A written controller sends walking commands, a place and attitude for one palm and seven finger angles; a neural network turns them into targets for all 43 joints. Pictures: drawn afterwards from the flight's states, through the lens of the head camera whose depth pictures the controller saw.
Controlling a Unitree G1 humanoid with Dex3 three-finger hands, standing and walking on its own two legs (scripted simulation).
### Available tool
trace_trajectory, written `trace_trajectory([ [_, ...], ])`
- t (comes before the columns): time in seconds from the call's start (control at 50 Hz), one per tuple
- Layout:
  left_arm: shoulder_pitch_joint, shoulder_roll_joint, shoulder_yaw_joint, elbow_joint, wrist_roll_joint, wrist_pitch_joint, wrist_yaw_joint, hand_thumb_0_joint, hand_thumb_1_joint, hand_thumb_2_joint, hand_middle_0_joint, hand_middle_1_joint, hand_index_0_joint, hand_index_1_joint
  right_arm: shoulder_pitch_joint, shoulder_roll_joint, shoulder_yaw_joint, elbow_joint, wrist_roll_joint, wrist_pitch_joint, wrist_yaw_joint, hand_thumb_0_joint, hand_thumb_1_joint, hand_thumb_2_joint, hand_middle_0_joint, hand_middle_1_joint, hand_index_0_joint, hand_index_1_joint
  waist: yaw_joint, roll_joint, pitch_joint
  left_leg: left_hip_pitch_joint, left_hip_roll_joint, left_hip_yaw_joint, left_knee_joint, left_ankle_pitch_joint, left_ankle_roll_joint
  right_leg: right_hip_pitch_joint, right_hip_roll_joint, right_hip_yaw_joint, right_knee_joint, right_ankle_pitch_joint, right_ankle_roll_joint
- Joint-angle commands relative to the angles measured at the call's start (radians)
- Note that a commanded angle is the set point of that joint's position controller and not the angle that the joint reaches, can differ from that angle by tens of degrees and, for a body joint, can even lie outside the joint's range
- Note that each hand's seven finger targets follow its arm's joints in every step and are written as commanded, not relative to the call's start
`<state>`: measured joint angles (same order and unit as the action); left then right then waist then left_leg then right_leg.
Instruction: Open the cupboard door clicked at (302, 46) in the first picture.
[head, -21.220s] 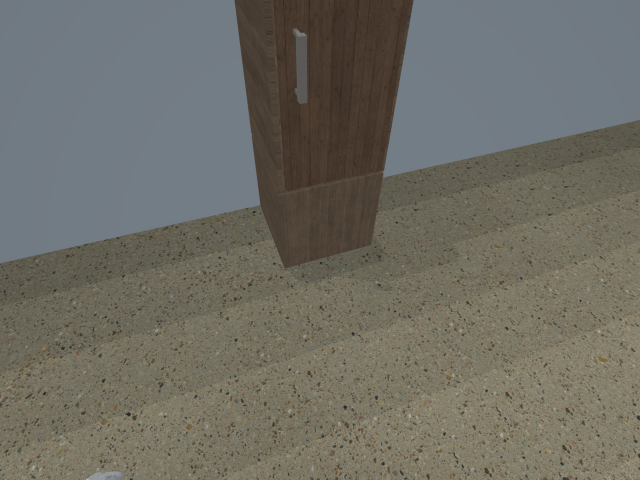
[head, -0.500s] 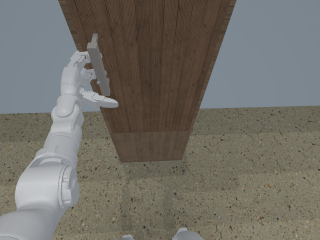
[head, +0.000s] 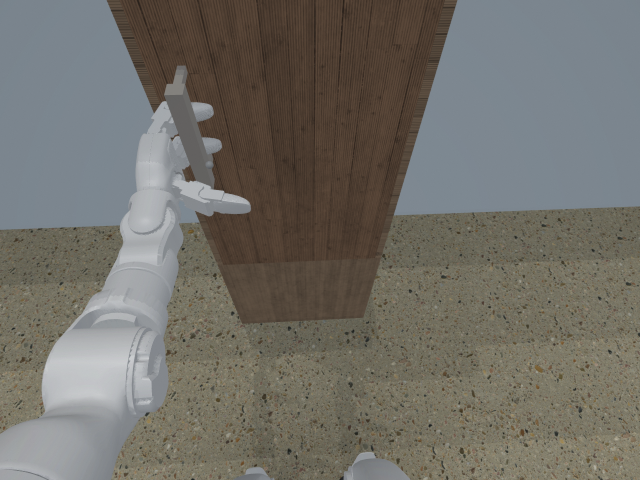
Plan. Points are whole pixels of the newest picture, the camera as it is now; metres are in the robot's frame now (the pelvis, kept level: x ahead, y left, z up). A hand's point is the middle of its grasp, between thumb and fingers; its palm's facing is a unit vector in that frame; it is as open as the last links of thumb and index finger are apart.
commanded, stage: slide the fingers in behind the handle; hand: left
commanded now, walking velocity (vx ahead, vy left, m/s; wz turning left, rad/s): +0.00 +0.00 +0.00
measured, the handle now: (194, 132) +0.55 +0.14 +0.10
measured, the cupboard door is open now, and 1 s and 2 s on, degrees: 0 0 42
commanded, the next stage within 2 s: close the thumb around the handle in 0.22 s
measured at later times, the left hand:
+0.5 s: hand (209, 161) +0.49 +0.11 +0.10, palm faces -0.01 -1.00 -0.01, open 13.2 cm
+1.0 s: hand (207, 162) +0.49 +0.11 +0.10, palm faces -0.01 -1.00 -0.01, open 5.7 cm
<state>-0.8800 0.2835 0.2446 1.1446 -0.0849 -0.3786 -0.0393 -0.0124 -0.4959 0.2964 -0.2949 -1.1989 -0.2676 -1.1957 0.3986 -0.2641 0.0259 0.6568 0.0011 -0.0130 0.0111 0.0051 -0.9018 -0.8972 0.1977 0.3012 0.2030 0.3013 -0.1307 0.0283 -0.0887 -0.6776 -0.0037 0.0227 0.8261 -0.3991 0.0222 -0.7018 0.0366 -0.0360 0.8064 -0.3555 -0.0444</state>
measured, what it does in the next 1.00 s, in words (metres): stands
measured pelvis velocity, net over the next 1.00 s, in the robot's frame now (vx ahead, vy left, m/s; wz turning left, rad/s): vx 0.00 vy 0.01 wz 0.00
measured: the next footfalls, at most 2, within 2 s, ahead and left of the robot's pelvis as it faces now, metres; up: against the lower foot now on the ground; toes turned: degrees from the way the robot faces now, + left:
none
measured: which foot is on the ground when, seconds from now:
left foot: down 0.00-1.00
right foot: down 0.00-1.00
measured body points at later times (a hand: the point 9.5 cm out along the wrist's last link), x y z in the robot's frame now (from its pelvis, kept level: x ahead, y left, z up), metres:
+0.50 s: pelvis +0.01 +0.00 +0.00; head +0.09 +0.00 +0.44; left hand +0.49 +0.17 +0.10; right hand +0.03 -0.26 -0.12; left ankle +0.00 +0.11 -0.70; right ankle +0.02 -0.09 -0.70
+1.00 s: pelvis +0.00 +0.01 +0.00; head +0.08 +0.00 +0.44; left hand +0.49 +0.17 +0.10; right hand +0.03 -0.25 -0.12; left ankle +0.00 +0.11 -0.70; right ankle +0.02 -0.09 -0.70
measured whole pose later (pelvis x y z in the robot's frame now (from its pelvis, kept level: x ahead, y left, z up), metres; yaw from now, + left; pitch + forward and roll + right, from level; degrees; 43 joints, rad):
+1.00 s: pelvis +0.00 +0.01 +0.00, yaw +0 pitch +15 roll -1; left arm -0.87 0.27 0.25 1.13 -0.09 -0.37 -0.06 0.01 0.73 0.82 -0.37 -1.32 -0.37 -1.33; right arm 0.39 -0.26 0.02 0.64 0.00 0.00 0.01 0.00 -0.90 -0.90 0.20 0.30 0.20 0.30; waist -0.13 0.03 -0.10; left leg -0.68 -0.01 0.03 0.83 -0.41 0.03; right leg -0.70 0.03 -0.03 0.80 -0.36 -0.04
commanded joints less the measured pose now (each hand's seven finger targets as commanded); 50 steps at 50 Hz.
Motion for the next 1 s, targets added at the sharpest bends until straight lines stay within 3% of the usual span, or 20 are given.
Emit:
trace_trajectory([
  [0.0, -0.507, 0.182, 0.016, -0.217, -0.005, -0.076, -0.020, 0.000, -0.500, 0.300, -0.300, -1.200, -0.300, -1.200, 0.112, -0.147, -0.058, -0.069, 0.000, -0.024, -0.015, 0.000, -0.900, -0.900, 0.200, 0.300, 0.200, 0.300, -0.020, 0.004, -0.410, 0.184, -0.018, -0.032, -0.076, 0.245, 0.012, 0.232, 0.002, 0.048, -0.095, 0.335, 0.019],
  [0.02, -0.511, 0.138, -0.021, -0.222, -0.009, -0.072, -0.025, 0.000, -0.500, 0.300, -0.300, -1.200, -0.300, -1.200, 0.109, -0.143, -0.056, -0.072, 0.000, -0.025, -0.013, 0.000, -0.900, -0.900, 0.200, 0.300, 0.200, 0.300, -0.030, -0.007, -0.400, 0.183, -0.017, -0.033, -0.077, 0.243, 0.013, 0.224, 0.003, 0.046, -0.099, 0.334, 0.021],
  [0.12, -0.522, 0.197, 0.026, -0.218, -0.008, -0.068, -0.024, 0.000, -0.500, 0.300, -0.300, -1.200, -0.300, -1.200, 0.117, -0.150, -0.057, -0.071, -0.002, -0.023, -0.014, 0.000, -0.900, -0.900, 0.200, 0.300, 0.200, 0.300, -0.023, -0.015, -0.402, 0.153, -0.020, -0.030, -0.076, 0.241, 0.014, 0.247, 0.000, 0.052, -0.095, 0.345, 0.023],
  [0.18, -0.511, 0.168, 0.007, -0.234, -0.012, -0.070, -0.028, 0.000, -0.500, 0.300, -0.300, -1.200, -0.300, -1.200, 0.114, -0.145, -0.056, -0.080, -0.001, -0.022, -0.010, 0.000, -0.900, -0.900, 0.200, 0.300, 0.200, 0.300, -0.022, 0.001, -0.423, 0.175, -0.020, -0.030, -0.071, 0.265, 0.015, 0.247, 0.002, 0.049, -0.090, 0.364, 0.022],
  [0.26, -0.471, 0.209, 0.046, -0.229, -0.014, -0.068, -0.029, 0.000, -0.500, 0.300, -0.300, -1.200, -0.300, -1.200, 0.117, -0.149, -0.058, -0.087, 0.000, -0.016, -0.012, 0.000, -0.900, -0.900, 0.200, 0.300, 0.200, 0.300, -0.005, -0.020, -0.423, 0.156, -0.021, -0.024, -0.072, 0.274, 0.016, 0.278, 0.003, 0.052, -0.088, 0.383, 0.021],
  [0.3, -0.468, 0.194, 0.034, -0.217, -0.012, -0.061, -0.031, 0.000, -0.500, 0.300, -0.300, -1.200, -0.300, -1.200, 0.111, -0.147, -0.057, -0.087, 0.003, -0.014, -0.011, 0.000, -0.900, -0.900, 0.200, 0.300, 0.200, 0.300, -0.011, -0.023, -0.394, 0.146, -0.020, -0.022, -0.074, 0.261, 0.015, 0.260, 0.002, 0.050, -0.093, 0.370, 0.023],
  [0.36, -0.478, 0.192, 0.035, -0.258, -0.012, -0.069, -0.026, 0.000, -0.332, 0.372, -0.312, -1.218, -0.312, -1.218, 0.117, -0.147, -0.061, -0.092, 0.000, -0.013, -0.011, 0.000, -0.900, -0.900, 0.200, 0.300, 0.200, 0.300, -0.005, 0.012, -0.434, 0.192, -0.019, -0.030, -0.073, 0.303, 0.013, 0.259, 0.005, 0.045, -0.084, 0.389, 0.017],
  [0.38, -0.478, 0.161, 0.008, -0.264, -0.013, -0.070, -0.028, 0.000, -0.276, 0.396, -0.316, -1.224, -0.316, -1.224, 0.113, -0.143, -0.061, -0.089, 0.001, -0.013, -0.010, 0.000, -0.900, -0.900, 0.200, 0.300, 0.200, 0.300, -0.014, 0.014, -0.437, 0.213, -0.016, -0.033, -0.071, 0.315, 0.010, 0.243, 0.006, 0.040, -0.083, 0.392, 0.019],
  [0.42, -0.472, 0.135, -0.008, -0.226, -0.016, -0.060, -0.025, 0.000, -0.164, 0.444, -0.324, -1.236, -0.324, -1.236, 0.109, -0.143, -0.059, -0.083, 0.001, -0.012, -0.008, 0.000, -0.900, -0.900, 0.200, 0.300, 0.200, 0.300, -0.024, 0.003, -0.385, 0.198, -0.014, -0.031, -0.074, 0.282, 0.010, 0.208, 0.007, 0.037, -0.095, 0.356, 0.021],
  [0.46, -0.489, 0.185, 0.031, -0.219, -0.017, -0.059, -0.019, 0.000, -0.052, 0.492, -0.332, -1.248, -0.332, -1.248, 0.120, -0.152, -0.061, -0.080, 0.000, -0.012, -0.013, 0.000, -0.900, -0.900, 0.200, 0.300, 0.200, 0.300, -0.021, -0.046, -0.381, 0.163, -0.018, -0.029, -0.076, 0.265, 0.017, 0.240, 0.006, 0.045, -0.098, 0.356, 0.023],
  [0.48, -0.486, 0.204, 0.040, -0.236, -0.008, -0.063, -0.018, 0.000, 0.004, 0.516, -0.336, -1.254, -0.336, -1.254, 0.118, -0.151, -0.062, -0.080, -0.001, -0.011, -0.012, 0.000, -0.900, -0.900, 0.200, 0.300, 0.200, 0.300, -0.013, -0.008, -0.413, 0.175, -0.017, -0.029, -0.077, 0.277, 0.013, 0.249, 0.003, 0.046, -0.092, 0.367, 0.021],
  [0.52, -0.491, 0.177, 0.016, -0.261, -0.003, -0.067, -0.021, 0.000, 0.116, 0.564, -0.344, -1.266, -0.344, -1.266, 0.115, -0.145, -0.061, -0.082, -0.001, -0.012, -0.010, 0.000, -0.900, -0.900, 0.200, 0.300, 0.200, 0.300, -0.015, 0.022, -0.428, 0.208, -0.015, -0.032, -0.072, 0.307, 0.010, 0.232, 0.004, 0.041, -0.084, 0.382, 0.019],
  [0.58, -0.432, 0.173, 0.034, -0.256, -0.017, -0.068, -0.023, 0.000, 0.284, 0.636, -0.356, -1.284, -0.356, -1.284, 0.117, -0.146, -0.063, -0.088, -0.002, -0.010, -0.007, 0.000, -0.900, -0.900, 0.200, 0.300, 0.200, 0.300, 0.003, -0.001, -0.443, 0.214, -0.014, -0.034, -0.071, 0.351, 0.008, 0.254, 0.007, 0.036, -0.078, 0.414, 0.017],
  [0.64, -0.427, 0.178, 0.035, -0.251, -0.016, -0.059, -0.023, 0.000, 0.452, 0.708, -0.368, -1.302, -0.368, -1.302, 0.115, -0.147, -0.065, -0.089, 0.000, -0.004, -0.006, 0.000, -0.900, -0.900, 0.200, 0.300, 0.200, 0.300, -0.001, -0.032, -0.409, 0.189, -0.014, -0.029, -0.075, 0.322, 0.011, 0.255, 0.007, 0.038, -0.087, 0.400, 0.020],
  [0.68, -0.420, 0.178, 0.038, -0.275, -0.017, -0.062, -0.022, 0.000, 0.564, 0.756, -0.376, -1.314, -0.376, -1.314, 0.110, -0.144, -0.063, -0.095, 0.000, -0.003, -0.006, 0.000, -0.900, -0.900, 0.200, 0.300, 0.200, 0.300, 0.007, -0.008, -0.421, 0.200, -0.016, -0.026, -0.077, 0.330, 0.010, 0.263, 0.007, 0.039, -0.086, 0.410, 0.018],
  [0.72, -0.453, 0.157, 0.009, -0.261, -0.011, -0.060, -0.024, 0.000, 0.676, 0.804, -0.384, -1.326, -0.384, -1.326, 0.108, -0.143, -0.062, -0.089, 0.002, -0.002, -0.009, 0.000, -0.900, -0.900, 0.200, 0.300, 0.200, 0.300, -0.014, -0.025, -0.381, 0.188, -0.013, -0.032, -0.081, 0.300, 0.010, 0.238, 0.006, 0.035, -0.092, 0.377, 0.020],
  [0.8, -0.488, 0.177, 0.025, -0.263, -0.014, -0.065, -0.019, 0.000, 0.900, 0.900, -0.400, -1.350, -0.400, -1.350, 0.107, -0.144, -0.060, -0.084, 0.000, -0.005, -0.013, 0.000, -0.900, -0.900, 0.200, 0.300, 0.200, 0.300, -0.013, 0.001, -0.389, 0.193, -0.015, -0.033, -0.081, 0.281, 0.010, 0.231, 0.005, 0.041, -0.094, 0.356, 0.019],
  [0.86, -0.457, 0.149, 0.009, -0.265, -0.013, -0.069, -0.022, 0.000, 0.900, 0.900, -0.400, -1.350, -0.400, -1.350, 0.110, -0.144, -0.061, -0.090, -0.001, -0.008, -0.010, 0.000, -0.900, -0.900, 0.200, 0.300, 0.200, 0.300, -0.008, 0.001, -0.422, 0.225, -0.015, -0.038, -0.073, 0.319, 0.008, 0.226, 0.008, 0.033, -0.082, 0.374, 0.015],
  [0.92, -0.482, 0.165, 0.017, -0.232, -0.012, -0.064, -0.020, 0.000, 0.900, 0.900, -0.400, -1.350, -0.400, -1.350, 0.107, -0.149, -0.061, -0.080, -0.001, -0.009, -0.011, 0.000, -0.900, -0.900, 0.200, 0.300, 0.200, 0.300, -0.018, -0.011, -0.380, 0.195, -0.013, -0.039, -0.079, 0.273, 0.008, 0.206, 0.007, 0.035, -0.092, 0.335, 0.018],
  [0.98, -0.466, 0.183, 0.030, -0.233, -0.004, -0.068, -0.016, 0.000, 0.900, 0.900, -0.400, -1.350, -0.400, -1.350, 0.113, -0.149, -0.062, -0.084, -0.002, -0.007, -0.011, 0.000, -0.900, -0.900, 0.200, 0.300, 0.200, 0.300, -0.007, -0.003, -0.414, 0.207, -0.014, -0.043, -0.073, 0.305, 0.007, 0.215, 0.007, 0.032, -0.079, 0.356, 0.015],
])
